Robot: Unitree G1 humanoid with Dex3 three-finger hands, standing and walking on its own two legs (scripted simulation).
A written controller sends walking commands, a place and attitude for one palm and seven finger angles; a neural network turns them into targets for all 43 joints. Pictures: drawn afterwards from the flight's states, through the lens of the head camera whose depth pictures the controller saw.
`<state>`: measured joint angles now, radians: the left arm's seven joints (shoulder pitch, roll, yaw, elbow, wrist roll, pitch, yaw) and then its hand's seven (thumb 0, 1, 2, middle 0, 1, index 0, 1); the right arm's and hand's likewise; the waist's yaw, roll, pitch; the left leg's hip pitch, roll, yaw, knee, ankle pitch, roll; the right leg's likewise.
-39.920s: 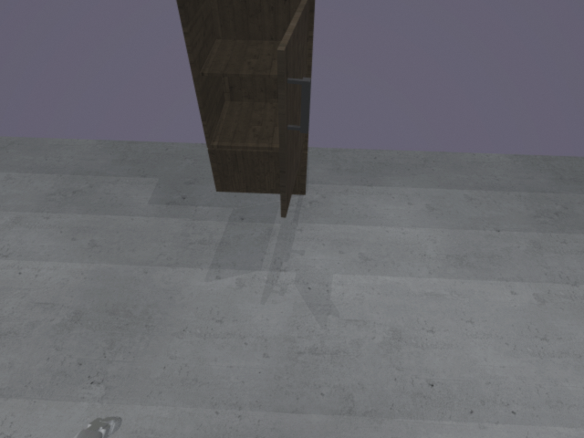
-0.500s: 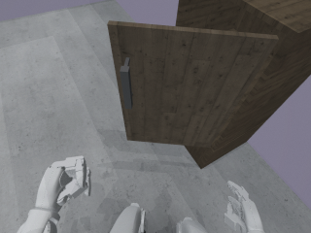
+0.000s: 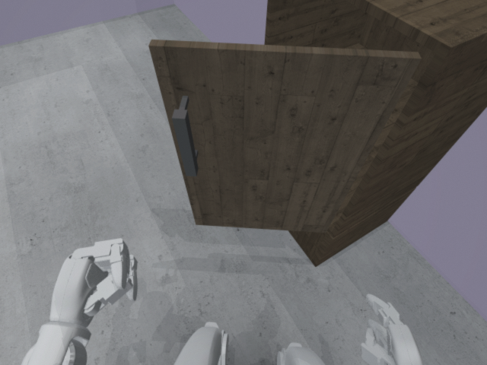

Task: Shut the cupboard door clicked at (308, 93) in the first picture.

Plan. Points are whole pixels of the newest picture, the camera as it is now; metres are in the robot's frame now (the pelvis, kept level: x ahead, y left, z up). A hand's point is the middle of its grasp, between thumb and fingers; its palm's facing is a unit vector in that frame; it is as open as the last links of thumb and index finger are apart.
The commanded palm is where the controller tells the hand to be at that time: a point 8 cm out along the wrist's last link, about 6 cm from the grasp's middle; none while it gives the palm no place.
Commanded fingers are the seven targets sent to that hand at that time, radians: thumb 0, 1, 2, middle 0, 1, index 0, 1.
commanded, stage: bring the fist close to the handle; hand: left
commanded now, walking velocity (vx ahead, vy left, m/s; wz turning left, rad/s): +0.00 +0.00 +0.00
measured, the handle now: (188, 138) +0.50 +0.15 +0.05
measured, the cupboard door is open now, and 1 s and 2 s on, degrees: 55 55 53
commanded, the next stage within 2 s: push the door shut along its arc in 1.44 s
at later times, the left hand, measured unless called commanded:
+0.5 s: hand (160, 236) +0.29 +0.16 +0.06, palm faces +0.00 -1.00 -0.02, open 3.1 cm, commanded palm +0.28 +0.20 +0.06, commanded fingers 0.00 0.90 0.90 -1.30 -1.50 -1.30 -1.50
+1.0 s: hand (203, 189) +0.38 +0.10 +0.06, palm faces -0.04 -1.00 -0.05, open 3.1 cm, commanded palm +0.37 +0.16 +0.06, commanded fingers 0.00 0.90 0.90 -1.30 -1.50 -1.30 -1.50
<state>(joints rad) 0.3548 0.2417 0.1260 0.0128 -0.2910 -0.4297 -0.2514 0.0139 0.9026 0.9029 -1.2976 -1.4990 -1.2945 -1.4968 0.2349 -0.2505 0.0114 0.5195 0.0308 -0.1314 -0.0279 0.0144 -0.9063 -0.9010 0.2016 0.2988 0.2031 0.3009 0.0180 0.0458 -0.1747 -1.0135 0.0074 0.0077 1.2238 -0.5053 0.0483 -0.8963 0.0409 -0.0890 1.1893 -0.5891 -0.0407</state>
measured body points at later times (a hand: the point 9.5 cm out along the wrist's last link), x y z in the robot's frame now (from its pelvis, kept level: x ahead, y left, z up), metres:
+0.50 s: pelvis +0.00 -0.01 +0.01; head +0.07 +0.00 +0.45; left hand +0.29 +0.21 +0.06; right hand +0.16 -0.25 -0.09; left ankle +0.05 +0.09 -0.64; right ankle +0.00 -0.10 -0.64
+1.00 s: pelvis +0.00 +0.00 +0.01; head +0.07 -0.01 +0.45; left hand +0.38 +0.16 +0.06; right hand +0.12 -0.25 -0.11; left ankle +0.05 +0.09 -0.64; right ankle +0.00 -0.10 -0.64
